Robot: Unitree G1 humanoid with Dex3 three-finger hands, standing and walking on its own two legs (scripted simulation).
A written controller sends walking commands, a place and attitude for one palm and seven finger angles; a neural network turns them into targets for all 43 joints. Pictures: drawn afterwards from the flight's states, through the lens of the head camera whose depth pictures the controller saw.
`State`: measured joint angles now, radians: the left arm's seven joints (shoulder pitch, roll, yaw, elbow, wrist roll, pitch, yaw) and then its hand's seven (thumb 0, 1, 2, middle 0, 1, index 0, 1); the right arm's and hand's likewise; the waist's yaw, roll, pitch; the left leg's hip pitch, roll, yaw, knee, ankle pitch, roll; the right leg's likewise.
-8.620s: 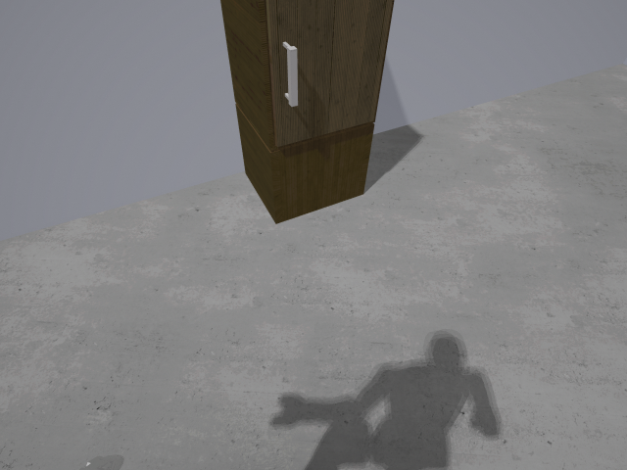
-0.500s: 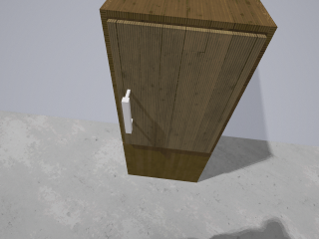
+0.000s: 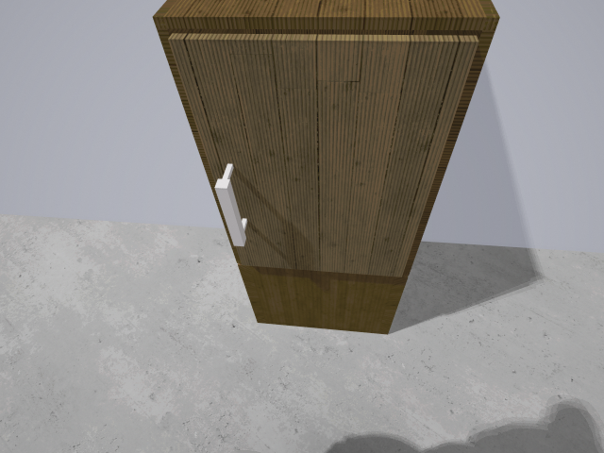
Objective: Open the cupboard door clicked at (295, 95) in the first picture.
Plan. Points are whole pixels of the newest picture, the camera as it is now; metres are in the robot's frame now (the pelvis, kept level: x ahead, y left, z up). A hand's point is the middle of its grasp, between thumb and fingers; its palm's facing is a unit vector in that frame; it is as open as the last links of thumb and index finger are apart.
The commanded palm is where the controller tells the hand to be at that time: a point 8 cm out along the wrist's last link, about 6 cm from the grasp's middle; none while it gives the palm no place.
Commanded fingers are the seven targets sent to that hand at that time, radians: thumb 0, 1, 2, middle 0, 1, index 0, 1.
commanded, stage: come to a stop and stand still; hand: left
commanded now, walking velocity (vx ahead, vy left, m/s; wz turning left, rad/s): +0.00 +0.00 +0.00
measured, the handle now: (234, 207) +0.56 +0.19 -0.08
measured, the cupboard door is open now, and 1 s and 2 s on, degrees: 0 0 0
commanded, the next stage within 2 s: look again from close up in 0.68 s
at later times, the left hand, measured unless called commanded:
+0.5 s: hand out of the picture -0.06 +0.20 -0.18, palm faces +0.03 -0.98 -0.17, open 7.4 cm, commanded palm none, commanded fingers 0.00 0.90 0.90 -0.20 -0.30 -0.20 -0.30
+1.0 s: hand out of the picture -0.01 +0.24 -0.18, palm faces +0.02 -0.97 -0.25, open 7.4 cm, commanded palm none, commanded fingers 0.00 0.90 0.90 -0.20 -0.30 -0.20 -0.30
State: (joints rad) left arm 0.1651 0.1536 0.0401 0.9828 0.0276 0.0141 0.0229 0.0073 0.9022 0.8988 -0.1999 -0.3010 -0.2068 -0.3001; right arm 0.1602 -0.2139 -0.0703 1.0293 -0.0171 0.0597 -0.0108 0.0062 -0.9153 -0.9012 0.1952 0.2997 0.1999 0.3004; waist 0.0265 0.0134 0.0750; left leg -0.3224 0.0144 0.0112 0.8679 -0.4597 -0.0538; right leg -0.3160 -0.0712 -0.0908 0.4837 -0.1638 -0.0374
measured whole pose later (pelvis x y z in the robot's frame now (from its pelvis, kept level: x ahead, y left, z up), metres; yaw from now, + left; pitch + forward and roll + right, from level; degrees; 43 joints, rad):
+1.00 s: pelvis -0.04 +0.04 -0.01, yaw +0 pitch -2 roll +0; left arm 0.30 0.21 0.02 1.01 0.02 0.00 0.02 0.01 0.90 0.90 -0.20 -0.30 -0.21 -0.30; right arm 0.30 -0.21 -0.04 1.01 -0.02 -0.01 -0.03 0.01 -0.91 -0.90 0.20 0.30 0.20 0.30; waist -0.02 0.00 0.00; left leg -0.22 0.01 0.02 0.56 -0.31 0.01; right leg -0.26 -0.03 -0.04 0.55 -0.26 0.01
